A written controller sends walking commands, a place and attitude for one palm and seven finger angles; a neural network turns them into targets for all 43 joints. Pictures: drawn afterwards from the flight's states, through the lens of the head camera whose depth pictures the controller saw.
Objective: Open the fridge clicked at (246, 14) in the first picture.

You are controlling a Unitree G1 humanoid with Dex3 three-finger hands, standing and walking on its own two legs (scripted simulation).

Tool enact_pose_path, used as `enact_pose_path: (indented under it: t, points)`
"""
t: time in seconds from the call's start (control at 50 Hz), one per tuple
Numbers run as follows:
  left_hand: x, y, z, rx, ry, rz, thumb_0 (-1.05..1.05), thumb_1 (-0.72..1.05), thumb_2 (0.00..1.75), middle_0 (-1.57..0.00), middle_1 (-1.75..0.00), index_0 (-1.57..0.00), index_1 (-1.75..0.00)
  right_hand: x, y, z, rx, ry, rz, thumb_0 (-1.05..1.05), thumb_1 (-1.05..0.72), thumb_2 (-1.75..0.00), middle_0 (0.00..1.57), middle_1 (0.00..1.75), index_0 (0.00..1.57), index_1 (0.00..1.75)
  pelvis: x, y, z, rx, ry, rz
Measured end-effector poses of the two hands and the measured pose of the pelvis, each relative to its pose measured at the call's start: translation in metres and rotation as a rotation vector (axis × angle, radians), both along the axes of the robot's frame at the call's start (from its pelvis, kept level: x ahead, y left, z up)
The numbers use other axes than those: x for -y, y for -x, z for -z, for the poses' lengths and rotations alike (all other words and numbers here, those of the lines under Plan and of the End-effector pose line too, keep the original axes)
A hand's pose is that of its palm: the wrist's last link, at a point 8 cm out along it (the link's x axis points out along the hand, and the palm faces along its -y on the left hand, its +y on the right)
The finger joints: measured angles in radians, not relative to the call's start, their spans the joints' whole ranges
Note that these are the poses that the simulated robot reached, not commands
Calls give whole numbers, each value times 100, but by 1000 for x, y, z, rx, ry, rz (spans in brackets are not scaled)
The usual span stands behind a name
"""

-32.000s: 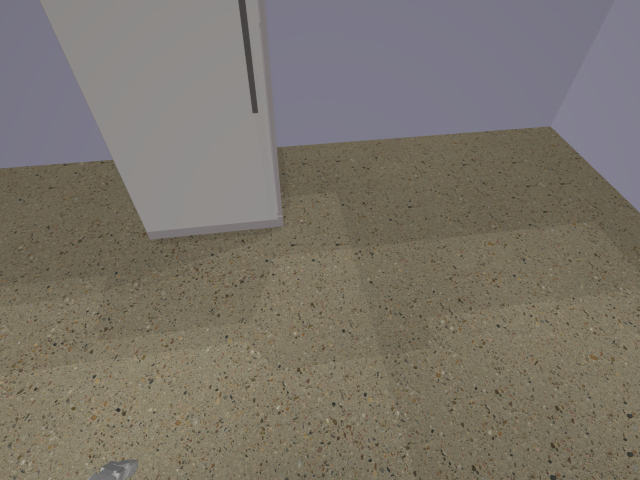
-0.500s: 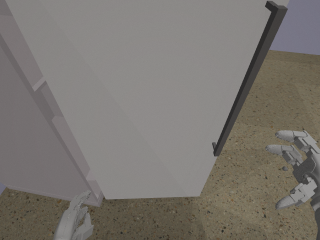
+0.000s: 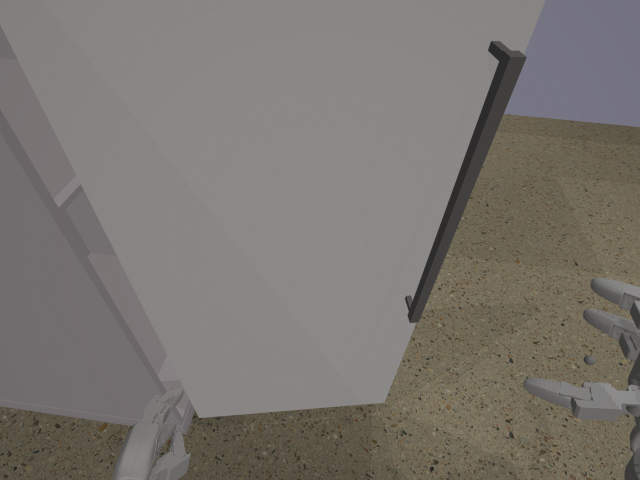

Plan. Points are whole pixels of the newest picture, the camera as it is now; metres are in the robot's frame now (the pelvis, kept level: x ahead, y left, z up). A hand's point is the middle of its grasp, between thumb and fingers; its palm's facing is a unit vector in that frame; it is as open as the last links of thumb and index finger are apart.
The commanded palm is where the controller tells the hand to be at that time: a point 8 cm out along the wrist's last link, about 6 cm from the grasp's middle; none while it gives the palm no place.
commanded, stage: draw the hand back to the body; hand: right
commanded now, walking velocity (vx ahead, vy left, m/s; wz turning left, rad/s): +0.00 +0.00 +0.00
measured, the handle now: (444, 218) +0.46 -0.18 +0.10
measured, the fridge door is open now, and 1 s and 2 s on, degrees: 77 77 77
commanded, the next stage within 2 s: step back with the hand held close in 0.84 s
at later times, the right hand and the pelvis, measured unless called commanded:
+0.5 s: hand (627, 337) +0.22 -0.28 +0.17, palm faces +0.47 +0.79 -0.38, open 8.4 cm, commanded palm +0.17 -0.30 +0.18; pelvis +0.03 +0.00 +0.01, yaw +1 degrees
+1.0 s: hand (628, 346) +0.21 -0.27 +0.17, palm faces +0.47 +0.80 -0.38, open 7.4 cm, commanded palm +0.16 -0.30 +0.19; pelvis +0.02 +0.00 +0.02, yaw +1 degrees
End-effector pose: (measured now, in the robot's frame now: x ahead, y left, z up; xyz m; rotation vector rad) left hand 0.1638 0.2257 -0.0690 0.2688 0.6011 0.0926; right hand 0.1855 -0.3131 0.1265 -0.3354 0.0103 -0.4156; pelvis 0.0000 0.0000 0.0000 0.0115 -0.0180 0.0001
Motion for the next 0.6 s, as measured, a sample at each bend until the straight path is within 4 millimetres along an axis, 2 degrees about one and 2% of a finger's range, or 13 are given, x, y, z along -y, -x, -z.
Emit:
enact_pose_path:
  t: [0.26,0.52,0.6]
  points:
    - [19,-27,-4,-30,38,32,1,90,90,-21,-30,-21,-30,0,4,-35,55,84,47,0,-23,-57,23,69,23,70,3,-19,-11,50,10,-8]
    - [11,-41,-12,-25,26,36,1,90,90,-21,-30,-21,-30,-4,12,-61,115,137,46,1,-69,-80,22,42,22,42,0,-27,-14,68,9,-10]
    - [9,-39,-11,-35,24,30,1,90,90,-21,-30,-21,-30,-4,14,-60,114,133,52,1,-79,-84,22,36,21,37,-1,-26,-14,71,10,-9]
